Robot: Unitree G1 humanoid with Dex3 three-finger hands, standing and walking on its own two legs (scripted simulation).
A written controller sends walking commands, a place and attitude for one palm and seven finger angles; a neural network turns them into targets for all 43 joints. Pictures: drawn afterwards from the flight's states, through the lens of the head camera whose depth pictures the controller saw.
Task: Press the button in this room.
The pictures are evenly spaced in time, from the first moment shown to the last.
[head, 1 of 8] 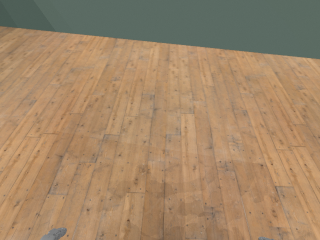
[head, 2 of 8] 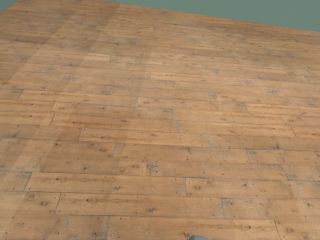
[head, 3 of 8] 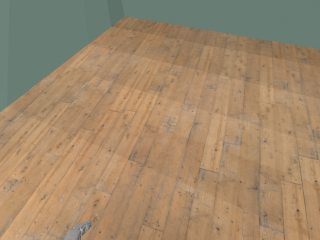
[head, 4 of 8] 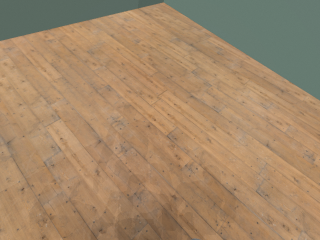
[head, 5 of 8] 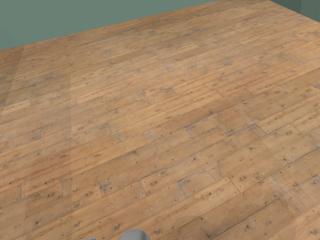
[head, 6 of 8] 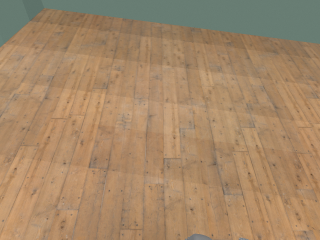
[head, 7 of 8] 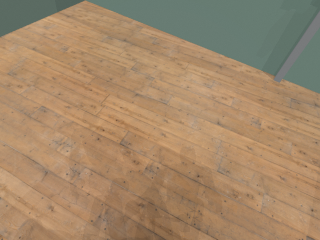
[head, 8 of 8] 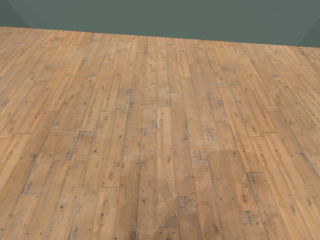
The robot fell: no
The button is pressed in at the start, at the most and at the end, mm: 0 0 0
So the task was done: no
